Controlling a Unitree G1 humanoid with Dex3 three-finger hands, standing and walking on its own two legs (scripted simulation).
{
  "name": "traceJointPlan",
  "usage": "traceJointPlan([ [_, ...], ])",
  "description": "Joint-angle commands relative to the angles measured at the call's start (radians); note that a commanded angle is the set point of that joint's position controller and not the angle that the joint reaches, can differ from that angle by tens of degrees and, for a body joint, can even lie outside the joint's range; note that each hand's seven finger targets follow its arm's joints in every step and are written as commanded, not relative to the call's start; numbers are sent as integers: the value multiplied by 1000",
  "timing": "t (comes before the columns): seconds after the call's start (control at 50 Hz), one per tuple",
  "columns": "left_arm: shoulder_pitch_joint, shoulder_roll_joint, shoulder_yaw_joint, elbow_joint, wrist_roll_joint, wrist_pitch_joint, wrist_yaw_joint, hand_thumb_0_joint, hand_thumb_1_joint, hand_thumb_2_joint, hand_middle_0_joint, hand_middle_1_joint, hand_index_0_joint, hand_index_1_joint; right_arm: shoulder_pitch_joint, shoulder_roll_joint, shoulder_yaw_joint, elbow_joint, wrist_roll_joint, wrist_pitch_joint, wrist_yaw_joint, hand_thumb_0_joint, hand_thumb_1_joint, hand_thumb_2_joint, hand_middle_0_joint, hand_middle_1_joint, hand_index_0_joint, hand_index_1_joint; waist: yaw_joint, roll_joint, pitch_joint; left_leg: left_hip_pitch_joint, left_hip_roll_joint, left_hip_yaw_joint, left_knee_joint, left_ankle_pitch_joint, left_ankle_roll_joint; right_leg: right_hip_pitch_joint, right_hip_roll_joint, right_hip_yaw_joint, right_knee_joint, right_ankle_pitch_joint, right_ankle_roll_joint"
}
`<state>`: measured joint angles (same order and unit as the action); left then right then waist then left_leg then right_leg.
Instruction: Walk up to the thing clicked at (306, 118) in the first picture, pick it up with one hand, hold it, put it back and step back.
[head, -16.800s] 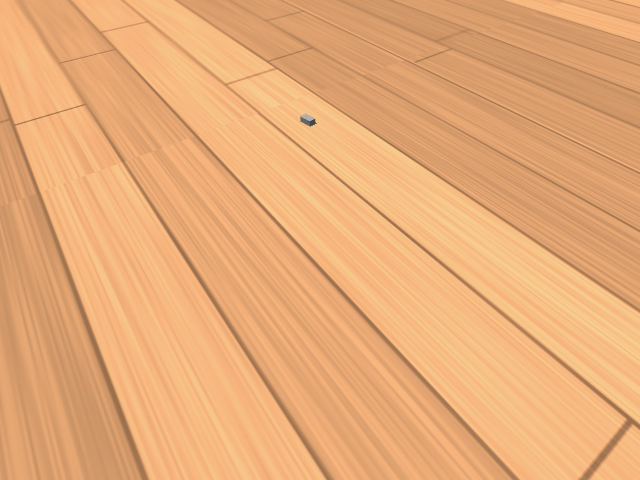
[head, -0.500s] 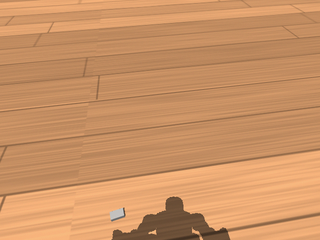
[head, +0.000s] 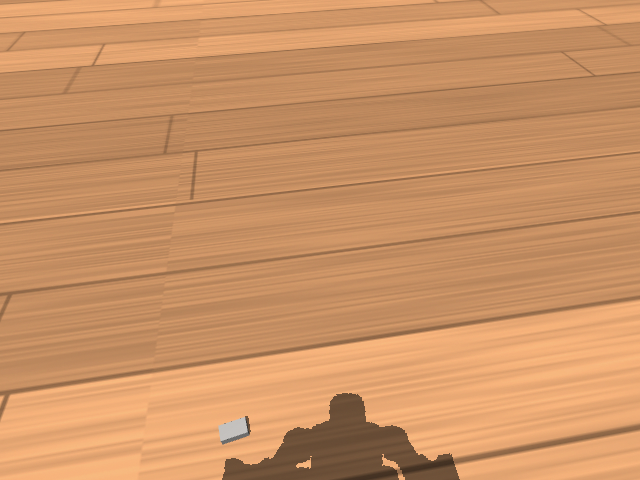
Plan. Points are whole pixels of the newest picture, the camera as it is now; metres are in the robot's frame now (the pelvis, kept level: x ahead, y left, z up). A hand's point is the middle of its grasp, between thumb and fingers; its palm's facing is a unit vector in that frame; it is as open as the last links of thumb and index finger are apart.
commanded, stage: stand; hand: left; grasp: from above
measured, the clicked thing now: (234, 430) +0.42 +0.28 -0.77
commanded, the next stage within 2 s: rise first in 0.22 s
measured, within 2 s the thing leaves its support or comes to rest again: neither
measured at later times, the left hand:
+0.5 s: hand out of the picture +0.13 +0.25 -0.16, palm faces +0.00 -0.94 -0.34, open 7.8 cm
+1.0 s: hand out of the picture +0.13 +0.27 -0.22, palm faces -0.16 -0.87 -0.47, open 12.5 cm
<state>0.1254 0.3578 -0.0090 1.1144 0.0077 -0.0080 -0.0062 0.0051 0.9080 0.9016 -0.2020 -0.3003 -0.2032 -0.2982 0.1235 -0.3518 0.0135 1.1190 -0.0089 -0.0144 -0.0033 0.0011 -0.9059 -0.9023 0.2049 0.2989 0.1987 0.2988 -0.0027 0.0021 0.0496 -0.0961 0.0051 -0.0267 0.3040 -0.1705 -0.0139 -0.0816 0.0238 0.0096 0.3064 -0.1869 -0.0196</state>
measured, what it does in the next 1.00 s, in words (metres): lowers itself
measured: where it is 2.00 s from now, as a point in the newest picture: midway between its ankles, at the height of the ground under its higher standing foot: outside the picture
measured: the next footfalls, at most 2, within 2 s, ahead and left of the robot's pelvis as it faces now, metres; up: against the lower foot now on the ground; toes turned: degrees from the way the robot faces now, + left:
none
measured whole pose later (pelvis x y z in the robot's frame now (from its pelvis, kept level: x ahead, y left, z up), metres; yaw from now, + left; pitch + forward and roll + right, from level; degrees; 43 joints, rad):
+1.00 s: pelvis -0.01 +0.02 -0.08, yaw +0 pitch +16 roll -2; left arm 0.23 0.31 0.11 0.52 0.25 0.20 0.04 0.00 -0.31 0.72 -0.44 -0.75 -0.43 -0.76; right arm 0.22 -0.24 -0.02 0.57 0.02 -0.11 -0.02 0.01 -1.01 -0.93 0.21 0.30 0.20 0.30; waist -0.03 0.00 -0.10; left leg -0.84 -0.01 -0.03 1.06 -0.50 0.01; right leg -0.80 0.02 0.00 1.02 -0.50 0.01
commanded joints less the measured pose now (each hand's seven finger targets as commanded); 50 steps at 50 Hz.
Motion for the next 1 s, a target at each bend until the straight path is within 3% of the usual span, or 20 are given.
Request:
traceJointPlan([
  [0.0,-40,219,47,-54,0,-26,17,0,900,900,-200,-300,-200,-301,-32,-212,-43,-54,-1,-17,-12,0,-900,-900,200,300,200,300,1,3,-64,17,121,-91,-35,155,35,0,-148,110,-46,166,-12],
  [0.28,-31,215,46,-52,2,-28,18,0,900,900,-200,-300,-200,-301,-39,-215,-46,-56,2,-16,-11,0,-900,-900,200,300,200,300,3,3,-63,23,122,-93,-36,146,38,0,-147,105,-52,161,-8],
  [0.3,-35,218,47,-49,0,-27,19,0,874,842,-277,-335,-258,-353,-33,-208,-44,-54,2,-15,-10,0,-858,-883,196,296,197,295,-1,-4,-51,13,119,-95,-42,135,35,-5,-146,105,-55,146,-8],
  [0.32,-386,34,38,-399,-50,-123,34,0,794,891,-322,-415,-276,-433,-40,-42,1,-335,72,-69,-30,0,-938,-931,203,299,201,299,-113,45,5,-134,-27,53,42,-30,32,-239,-31,14,14,41,7],
  [0.34,-490,115,73,-390,-44,-121,42,0,714,913,-311,-495,-263,-513,6,-76,-11,-284,73,-76,-37,0,-990,-920,199,300,199,300,-77,19,-43,-122,-27,52,55,-56,33,-178,-30,0,18,-6,11],
  [0.36,-260,216,138,-160,-16,-74,44,0,634,843,-317,-575,-296,-593,51,-109,-31,-275,76,-64,-47,0,-979,-918,199,300,199,300,-43,3,-27,-151,-22,45,60,-53,32,-177,-22,-14,33,-28,1],
  [0.38,-211,196,140,-69,6,-47,28,0,554,835,-320,-622,-303,-638,64,-101,-41,-290,66,-56,-45,0,-976,-915,199,300,199,300,-41,-54,-48,-196,-27,43,114,-44,38,-210,-23,-12,61,-37,2],
  [0.4,-311,199,136,-116,28,-48,9,0,474,820,-302,-682,-296,-688,69,-98,-50,-324,62,-58,-45,0,-952,-908,199,300,200,300,-41,-67,-88,-214,-24,39,156,-34,43,-237,-20,-13,108,-15,1],
  [0.42,-307,231,166,-124,62,-57,4,0,394,777,-325,-729,-333,-721,71,-98,-67,-348,45,-67,-47,0,-968,-914,199,300,200,300,-24,-46,-170,-230,-32,40,199,-6,43,-227,-29,-3,153,24,3],
  [0.44,-203,237,195,-74,94,-47,0,0,314,790,-321,-779,-327,-772,111,-93,-81,-356,37,-71,-44,0,-988,-918,200,300,200,300,-7,-22,-233,-258,-36,35,237,27,38,-228,-30,-5,198,58,1],
  [0.48,-103,211,210,-134,124,-29,2,0,154,733,-347,-813,-366,-792,117,-84,-90,-424,31,-74,-31,0,-983,-916,200,300,200,300,39,37,-304,-289,-48,38,276,58,28,-210,-26,-1,251,74,-6],
  [0.52,-60,167,197,-181,135,11,16,0,-6,738,-352,-812,-364,-799,110,-78,-93,-468,37,-74,-30,0,-958,-908,201,300,200,300,34,41,-283,-293,-45,32,269,54,24,-238,-12,-10,255,59,-9],
  [0.56,-86,159,191,-251,147,63,29,0,-166,736,-373,-796,-374,-794,98,-79,-96,-516,44,-69,-29,0,-950,-906,201,299,201,299,11,39,-296,-293,-38,22,293,66,24,-275,-5,-17,274,63,-9],
  [0.6,-78,153,192,-277,158,102,37,0,-326,756,-382,-789,-373,-797,80,-75,-93,-549,44,-72,-25,0,-966,-911,202,299,201,299,10,5,-263,-349,-32,18,335,33,24,-330,-1,-25,307,19,-7],
  [0.66,-100,143,189,-362,169,125,47,0,-349,736,-419,-746,-403,-761,95,-59,-89,-578,36,-89,-24,0,-981,-915,201,299,201,299,-9,-3,-242,-426,-26,20,399,-57,27,-425,-1,-22,364,-72,-1],
  [0.76,-33,151,198,-538,207,127,54,0,-361,728,-437,-749,-420,-765,119,-49,-99,-627,34,-117,-26,0,-993,-919,201,299,200,299,-12,53,-331,-454,-12,7,498,-7,22,-513,0,-25,488,-38,-4],
  [0.8,-13,139,194,-593,218,133,61,0,-380,725,-444,-758,-429,-773,107,-41,-98,-647,34,-125,-28,0,-1019,-926,201,299,200,299,-19,41,-341,-487,-14,7,538,-35,27,-547,-3,-19,510,-55,-1],
  [0.98,140,119,180,-775,272,199,76,0,-345,689,-452,-764,-449,-767,111,-43,-97,-689,28,-151,-27,0,-1030,-929,201,300,200,300,-27,87,-409,-545,11,-33,651,48,23,-687,8,-35,650,-50,-9],
])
